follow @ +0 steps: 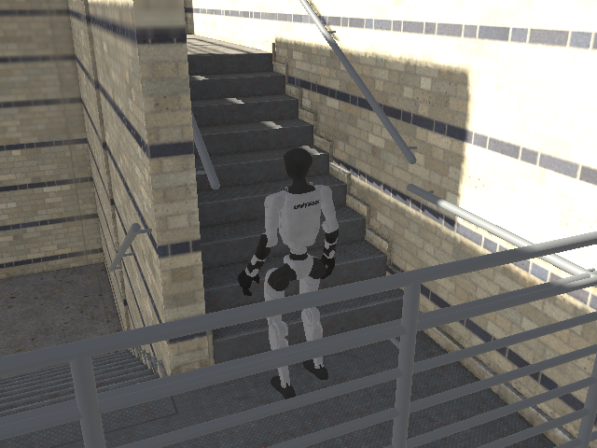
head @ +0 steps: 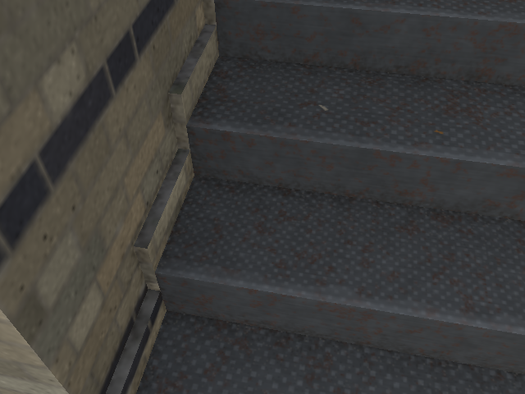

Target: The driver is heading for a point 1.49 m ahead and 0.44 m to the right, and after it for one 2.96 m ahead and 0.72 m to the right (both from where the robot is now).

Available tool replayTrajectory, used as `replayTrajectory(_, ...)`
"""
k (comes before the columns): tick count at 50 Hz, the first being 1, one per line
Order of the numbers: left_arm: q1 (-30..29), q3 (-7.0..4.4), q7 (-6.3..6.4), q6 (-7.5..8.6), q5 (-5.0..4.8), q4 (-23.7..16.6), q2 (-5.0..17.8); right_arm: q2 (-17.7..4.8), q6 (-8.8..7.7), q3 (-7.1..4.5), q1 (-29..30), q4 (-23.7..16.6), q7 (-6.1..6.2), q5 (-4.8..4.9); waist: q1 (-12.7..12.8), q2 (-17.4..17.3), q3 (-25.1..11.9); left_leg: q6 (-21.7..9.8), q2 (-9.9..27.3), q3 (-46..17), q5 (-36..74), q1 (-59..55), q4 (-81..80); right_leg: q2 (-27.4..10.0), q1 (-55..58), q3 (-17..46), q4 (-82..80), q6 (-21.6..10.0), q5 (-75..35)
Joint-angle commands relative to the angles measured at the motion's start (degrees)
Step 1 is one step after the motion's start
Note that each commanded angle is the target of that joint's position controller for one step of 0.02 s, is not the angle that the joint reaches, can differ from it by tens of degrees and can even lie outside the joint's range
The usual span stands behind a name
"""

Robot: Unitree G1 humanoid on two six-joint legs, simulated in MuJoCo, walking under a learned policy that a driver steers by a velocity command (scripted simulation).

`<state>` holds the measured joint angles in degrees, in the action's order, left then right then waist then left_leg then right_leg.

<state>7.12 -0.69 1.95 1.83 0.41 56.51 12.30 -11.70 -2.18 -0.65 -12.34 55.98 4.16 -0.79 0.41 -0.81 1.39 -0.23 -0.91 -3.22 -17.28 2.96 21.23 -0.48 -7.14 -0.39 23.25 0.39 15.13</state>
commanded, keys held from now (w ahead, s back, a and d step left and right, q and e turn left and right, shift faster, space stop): w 1.00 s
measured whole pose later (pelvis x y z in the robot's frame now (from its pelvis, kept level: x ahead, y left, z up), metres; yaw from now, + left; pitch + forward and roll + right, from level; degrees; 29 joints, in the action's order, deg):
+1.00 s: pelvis -0.01 +0.01 +0.01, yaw +0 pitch -1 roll +0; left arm 6.3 -0.1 1.9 2.6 0.1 63.1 13.0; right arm -11.9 -3.1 0.7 -11.1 61.7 3.7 -0.6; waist 0.4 -0.3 0.7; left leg -0.6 -1.0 -2.5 -13.2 1.2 15.1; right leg -0.9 -5.3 -0.1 16.9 1.0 10.8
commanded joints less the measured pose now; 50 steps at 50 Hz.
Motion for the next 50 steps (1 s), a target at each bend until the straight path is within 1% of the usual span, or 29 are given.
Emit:
replayTrajectory(1, -0.98, -1.16, -0.01, 0.96, 0.02, -1.55, 6.56, -5.23, -0.24, -0.85, -0.97, -0.95, 0.06, 0.09, 0.26, 1.10, -3.40, -0.76, 3.97, -1.48, 25.18, 1.32, -1.31, -4.84, 4.26, 3.50, -1.45, -2.08, -22.91)
replayTrajectory(8, -1.60, -1.01, 0.03, 1.03, -0.02, 0.11, 6.72, -5.21, -0.10, -0.56, -0.99, 1.21, 0.15, 0.07, 0.31, 1.02, -2.50, -0.74, 4.19, -1.50, 24.38, 0.84, -2.67, -5.00, 3.78, 3.55, -2.48, -2.02, -21.65)
replayTrajectory(18, -1.85, -0.75, 0.13, 0.84, -0.17, 2.15, 6.74, -5.39, -0.52, -0.10, -0.41, 2.64, -0.02, 0.00, 0.13, 0.54, -1.78, -0.80, 5.03, -2.11, 24.31, 0.51, -4.34, -4.85, 3.48, 3.31, -4.17, -1.61, -19.28)
replayTrajectory(26, -1.82, -0.56, 0.13, 0.78, -0.24, 3.31, 6.77, -5.28, -0.90, 0.27, 0.19, 3.18, -0.19, 0.06, 0.04, 0.11, -1.58, -0.74, 5.43, -2.39, 22.82, 0.77, -5.58, -4.95, 3.65, 3.42, -5.59, -1.37, -18.03)
replayTrajectory(27, -1.93, -0.68, 0.19, 0.81, -0.34, 3.42, 7.01, -5.70, -0.95, 0.13, 0.01, 3.30, -0.14, 0.17, -0.12, -0.05, -1.79, -0.65, 5.21, -2.61, 20.97, 0.65, -6.03, -4.53, 3.58, 3.55, -5.77, -1.38, -16.10)
replayTrajectory(29, -2.21, -0.61, 0.17, 0.86, -0.23, 3.54, 6.83, -5.52, -1.00, 0.21, 0.33, 3.40, -0.12, 0.14, -0.05, -0.12, -1.06, -0.71, 5.23, -2.74, 19.95, 1.17, -6.47, -4.57, 3.22, 3.63, -6.23, -1.31, -15.29)
replayTrajectory(50, -2.15, -0.37, 0.12, 1.39, -0.37, 4.48, 6.98, -5.84, -1.47, 0.52, 0.81, 3.97, -0.36, 0.25, -0.04, 0.31, -1.79, -0.61, 5.59, -2.65, 21.07, 0.72, -7.43, -5.27, 3.88, 4.00, -7.44, -1.10, -17.59)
